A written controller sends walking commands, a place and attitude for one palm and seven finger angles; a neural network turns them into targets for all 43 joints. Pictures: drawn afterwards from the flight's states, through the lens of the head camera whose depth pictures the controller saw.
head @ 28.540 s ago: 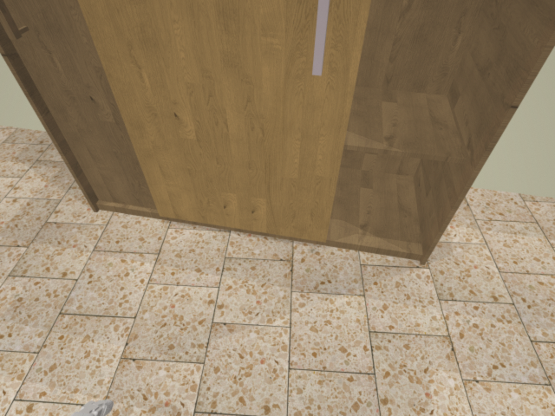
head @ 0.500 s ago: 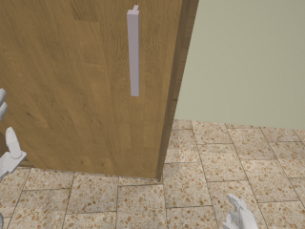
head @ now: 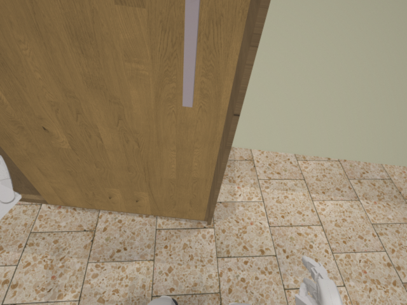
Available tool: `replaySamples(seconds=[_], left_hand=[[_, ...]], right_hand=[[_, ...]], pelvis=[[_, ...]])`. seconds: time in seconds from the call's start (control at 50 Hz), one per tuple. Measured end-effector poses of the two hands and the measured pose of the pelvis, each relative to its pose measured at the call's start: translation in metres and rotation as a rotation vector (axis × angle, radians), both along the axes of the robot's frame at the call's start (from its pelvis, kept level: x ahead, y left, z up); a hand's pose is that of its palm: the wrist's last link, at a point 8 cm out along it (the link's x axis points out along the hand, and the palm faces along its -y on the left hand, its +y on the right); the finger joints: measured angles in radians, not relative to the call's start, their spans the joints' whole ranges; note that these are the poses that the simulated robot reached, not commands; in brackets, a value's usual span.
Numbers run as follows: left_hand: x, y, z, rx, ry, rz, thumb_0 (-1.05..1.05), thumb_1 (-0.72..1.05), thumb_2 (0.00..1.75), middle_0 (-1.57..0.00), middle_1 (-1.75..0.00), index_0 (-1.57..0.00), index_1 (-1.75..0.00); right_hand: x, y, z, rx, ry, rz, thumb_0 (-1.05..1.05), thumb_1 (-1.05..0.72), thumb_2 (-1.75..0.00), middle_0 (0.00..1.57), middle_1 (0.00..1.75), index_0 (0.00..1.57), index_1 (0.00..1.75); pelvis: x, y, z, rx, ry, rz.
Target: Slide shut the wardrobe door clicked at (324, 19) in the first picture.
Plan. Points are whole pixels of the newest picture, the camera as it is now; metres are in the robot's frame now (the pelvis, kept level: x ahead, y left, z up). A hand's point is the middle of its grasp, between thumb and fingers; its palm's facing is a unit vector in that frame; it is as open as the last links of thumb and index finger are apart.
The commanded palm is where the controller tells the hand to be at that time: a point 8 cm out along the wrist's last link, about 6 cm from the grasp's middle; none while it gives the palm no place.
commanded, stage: step back with the hand held close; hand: left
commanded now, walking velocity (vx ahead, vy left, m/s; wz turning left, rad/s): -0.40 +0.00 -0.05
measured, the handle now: (191, 54) +0.57 +0.08 +0.20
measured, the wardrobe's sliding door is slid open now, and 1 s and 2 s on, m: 0.02 0.02 0.02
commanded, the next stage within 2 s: stop stepping back and stand still in 0.16 s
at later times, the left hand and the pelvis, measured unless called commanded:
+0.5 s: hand (7, 263) +0.14 +0.24 +0.17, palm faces +0.35 -0.83 -0.44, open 7.4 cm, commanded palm +0.07 +0.28 +0.19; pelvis -0.09 -0.01 +0.00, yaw -5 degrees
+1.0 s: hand out of the picture +0.08 +0.25 +0.17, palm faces +0.45 -0.80 -0.41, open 7.4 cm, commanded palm +0.02 +0.29 +0.19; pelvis -0.13 -0.01 -0.01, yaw -1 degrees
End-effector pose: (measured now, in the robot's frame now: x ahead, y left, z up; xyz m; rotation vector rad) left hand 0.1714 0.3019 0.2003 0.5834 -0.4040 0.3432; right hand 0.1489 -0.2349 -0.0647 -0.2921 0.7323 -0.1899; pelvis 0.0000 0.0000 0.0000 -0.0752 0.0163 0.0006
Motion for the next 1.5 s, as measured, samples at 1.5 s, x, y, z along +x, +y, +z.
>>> replaySamples(seconds=[1.5], left_hand=[[-0.248, -0.086, -0.338, -0.603, 1.509, 0.159, -0.01, 0.97, 0.9, -0.21, -0.3, -0.21, -0.3]], right_hand=[[-0.218, -0.032, -0.051, 0.042, 0.401, -0.058, 0.01, -0.91, -0.9, 0.2, 0.3, 0.2, 0.3]], pelvis=[[-0.143, -0.007, -0.004, 0.078, -0.037, 0.012]])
